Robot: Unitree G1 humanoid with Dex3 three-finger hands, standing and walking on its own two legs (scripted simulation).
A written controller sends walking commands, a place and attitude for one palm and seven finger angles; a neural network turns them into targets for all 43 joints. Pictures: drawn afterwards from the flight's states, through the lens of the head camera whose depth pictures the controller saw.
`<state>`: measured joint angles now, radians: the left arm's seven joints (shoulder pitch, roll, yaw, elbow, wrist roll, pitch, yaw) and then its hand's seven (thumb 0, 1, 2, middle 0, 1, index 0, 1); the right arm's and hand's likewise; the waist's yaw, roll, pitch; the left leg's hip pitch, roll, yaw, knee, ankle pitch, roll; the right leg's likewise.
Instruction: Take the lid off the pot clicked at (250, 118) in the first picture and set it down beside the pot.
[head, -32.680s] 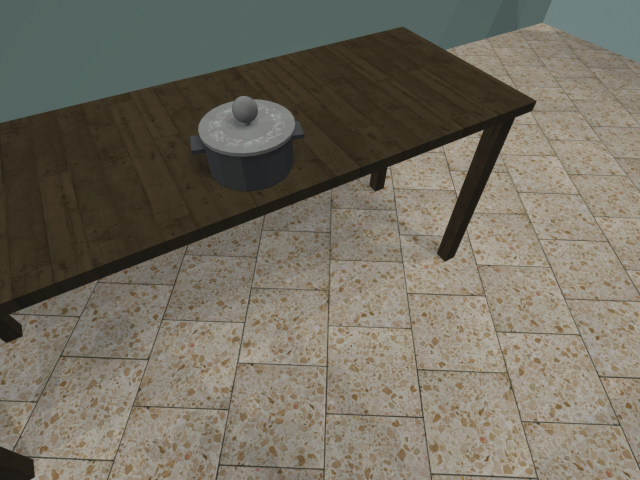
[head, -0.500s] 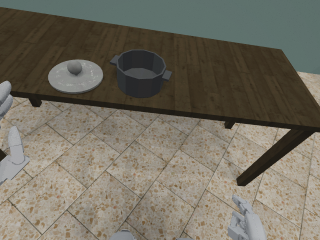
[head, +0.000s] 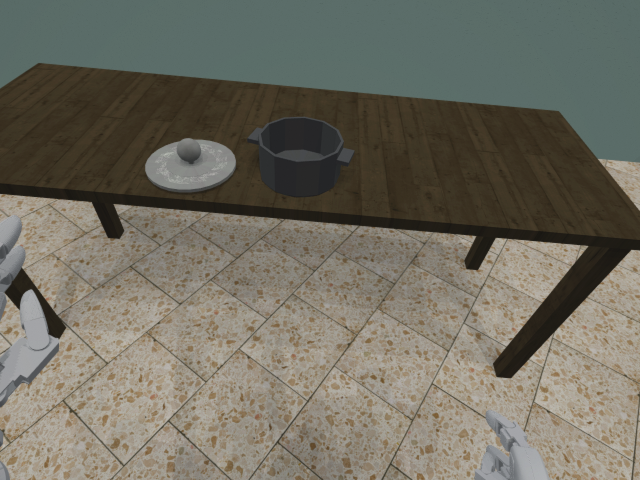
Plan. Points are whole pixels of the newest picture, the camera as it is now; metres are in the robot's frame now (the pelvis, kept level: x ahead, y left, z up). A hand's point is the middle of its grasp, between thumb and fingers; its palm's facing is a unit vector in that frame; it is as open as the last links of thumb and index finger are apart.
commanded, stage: stop stepping back and stand still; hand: left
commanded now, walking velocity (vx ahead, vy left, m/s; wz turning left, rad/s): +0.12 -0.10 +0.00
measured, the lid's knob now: (188, 150) +0.76 +0.32 -0.01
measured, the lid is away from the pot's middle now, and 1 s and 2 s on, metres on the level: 0.25 0.25 0.25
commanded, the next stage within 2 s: let the arm hang, fingers relaxed in 1.34 s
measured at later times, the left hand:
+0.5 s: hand (132, 440) +0.19 +0.24 -0.07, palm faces +0.23 -0.91 -0.35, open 7.4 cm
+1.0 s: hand out of the picture +0.09 +0.18 -0.17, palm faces +0.16 -0.96 -0.22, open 7.3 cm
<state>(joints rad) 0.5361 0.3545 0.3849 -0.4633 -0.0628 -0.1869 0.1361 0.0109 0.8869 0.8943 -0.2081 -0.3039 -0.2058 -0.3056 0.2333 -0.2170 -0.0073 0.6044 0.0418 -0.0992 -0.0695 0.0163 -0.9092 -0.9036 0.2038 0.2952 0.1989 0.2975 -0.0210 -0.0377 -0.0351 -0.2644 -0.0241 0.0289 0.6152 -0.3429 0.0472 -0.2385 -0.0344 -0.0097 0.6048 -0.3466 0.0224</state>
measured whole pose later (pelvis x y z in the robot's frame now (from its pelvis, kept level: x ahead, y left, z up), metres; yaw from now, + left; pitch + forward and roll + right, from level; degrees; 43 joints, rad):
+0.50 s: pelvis +0.01 -0.01 -0.02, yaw +5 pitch +3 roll +1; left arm 0.30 0.26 0.17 0.31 0.03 0.04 0.03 0.00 0.90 0.90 -0.20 -0.30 -0.19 -0.30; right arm 0.26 -0.25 -0.04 0.75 -0.04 -0.02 0.02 0.01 -0.91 -0.90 0.20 0.30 0.20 0.30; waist -0.04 0.00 -0.09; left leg -0.38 -0.04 0.05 0.76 -0.44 0.06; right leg -0.41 -0.04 -0.02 0.90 -0.51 0.00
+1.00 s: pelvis +0.07 -0.01 +0.01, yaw +6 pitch +2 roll -1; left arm 0.26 0.18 0.05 0.98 0.00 0.01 0.04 0.00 0.92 0.89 -0.20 -0.30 -0.20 -0.30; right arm 0.27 -0.14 -0.06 0.98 -0.01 0.00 -0.04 0.01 -0.93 -0.90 0.20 0.30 0.20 0.30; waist -0.01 0.00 0.04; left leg -0.22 0.01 0.00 0.54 -0.35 0.01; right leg -0.19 0.05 -0.02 0.49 -0.32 -0.04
